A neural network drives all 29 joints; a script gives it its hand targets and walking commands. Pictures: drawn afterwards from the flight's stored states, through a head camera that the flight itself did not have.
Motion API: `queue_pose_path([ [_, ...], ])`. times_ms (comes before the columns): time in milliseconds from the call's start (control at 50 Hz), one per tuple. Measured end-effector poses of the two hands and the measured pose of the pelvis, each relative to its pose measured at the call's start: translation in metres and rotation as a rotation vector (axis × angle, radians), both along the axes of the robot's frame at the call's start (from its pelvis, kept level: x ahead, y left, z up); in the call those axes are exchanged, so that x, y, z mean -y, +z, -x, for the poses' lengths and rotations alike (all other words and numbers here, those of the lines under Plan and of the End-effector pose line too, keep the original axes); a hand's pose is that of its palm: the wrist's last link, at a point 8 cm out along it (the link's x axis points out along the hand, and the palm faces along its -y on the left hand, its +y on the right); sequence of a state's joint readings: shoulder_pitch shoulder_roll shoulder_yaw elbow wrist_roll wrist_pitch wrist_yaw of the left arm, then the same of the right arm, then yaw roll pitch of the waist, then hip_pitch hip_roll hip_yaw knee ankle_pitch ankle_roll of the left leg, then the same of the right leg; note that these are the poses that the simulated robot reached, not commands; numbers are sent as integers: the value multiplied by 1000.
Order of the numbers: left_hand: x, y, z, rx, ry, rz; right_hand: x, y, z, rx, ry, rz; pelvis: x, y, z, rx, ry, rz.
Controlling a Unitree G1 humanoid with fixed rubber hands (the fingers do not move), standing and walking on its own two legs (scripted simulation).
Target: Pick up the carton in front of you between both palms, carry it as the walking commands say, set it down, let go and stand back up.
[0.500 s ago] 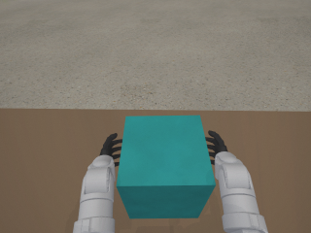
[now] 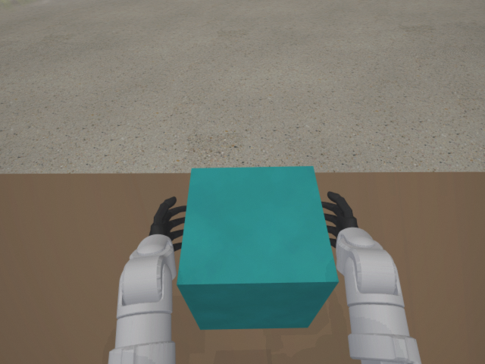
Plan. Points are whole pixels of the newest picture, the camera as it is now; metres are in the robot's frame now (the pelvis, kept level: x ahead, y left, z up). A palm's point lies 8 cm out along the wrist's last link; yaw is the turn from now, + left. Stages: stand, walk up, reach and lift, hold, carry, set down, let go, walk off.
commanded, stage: carry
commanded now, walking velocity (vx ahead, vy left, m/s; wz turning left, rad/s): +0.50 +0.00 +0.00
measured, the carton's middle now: (253, 252) +0.31 +0.01 +0.00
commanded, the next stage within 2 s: none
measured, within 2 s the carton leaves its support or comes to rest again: neither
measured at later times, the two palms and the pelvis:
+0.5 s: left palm (190, 160) +0.48 +0.13 +0.08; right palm (332, 154) +0.49 -0.17 +0.08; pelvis +0.22 -0.02 -0.01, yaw +4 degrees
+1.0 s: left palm (188, 97) +0.80 +0.18 +0.05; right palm (290, 95) +0.79 -0.12 +0.06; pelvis +0.54 +0.04 +0.00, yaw -1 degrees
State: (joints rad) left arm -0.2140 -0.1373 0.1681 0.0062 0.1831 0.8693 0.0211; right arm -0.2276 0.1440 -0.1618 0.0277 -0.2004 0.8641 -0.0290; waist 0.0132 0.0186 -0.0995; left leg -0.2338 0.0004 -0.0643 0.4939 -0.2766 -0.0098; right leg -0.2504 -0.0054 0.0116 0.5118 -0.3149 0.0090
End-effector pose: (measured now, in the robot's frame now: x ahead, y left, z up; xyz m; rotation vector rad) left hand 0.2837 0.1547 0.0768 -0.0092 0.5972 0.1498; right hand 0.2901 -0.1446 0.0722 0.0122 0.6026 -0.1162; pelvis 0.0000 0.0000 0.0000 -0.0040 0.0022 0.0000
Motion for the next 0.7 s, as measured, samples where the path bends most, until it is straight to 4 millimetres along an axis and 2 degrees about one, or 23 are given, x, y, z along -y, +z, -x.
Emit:
queue_pose_path([
  [100, 10, 6, -18, -30, 9, 20, 10, 8, -19, -30, 8, 15, 7, -3, -31, -39, 43, -4],
  [180, 3, 6, -39, -76, 26, 23, 2, 13, -48, -76, 16, 4, 1, -2, -59, -65, 45, -18],
  [260, -5, 9, -69, -83, 43, 35, -6, 10, -76, -85, -20, -54, -4, -4, -94, -90, 7, -25],
  [360, 7, 11, -119, -129, 13, 27, 6, 6, -111, -129, -45, -49, 1, 3, -142, -116, 7, 13],
  [440, 22, 8, -167, -94, 8, 30, 22, 5, -159, -95, -57, -53, 15, -9, -185, -95, 38, 17],
  [480, 24, 6, -188, -104, 23, 36, 23, 6, -186, -106, -44, -50, 20, -8, -206, -96, 58, 16],
  [600, 10, 12, -246, -138, 100, 56, 8, 16, -267, -143, 23, -41, 24, 7, -274, -115, 53, -28],
  [700, -3, 17, -313, -99, 104, 49, -4, 17, -333, -103, 32, -45, 12, 5, -339, -110, 36, -38],
])
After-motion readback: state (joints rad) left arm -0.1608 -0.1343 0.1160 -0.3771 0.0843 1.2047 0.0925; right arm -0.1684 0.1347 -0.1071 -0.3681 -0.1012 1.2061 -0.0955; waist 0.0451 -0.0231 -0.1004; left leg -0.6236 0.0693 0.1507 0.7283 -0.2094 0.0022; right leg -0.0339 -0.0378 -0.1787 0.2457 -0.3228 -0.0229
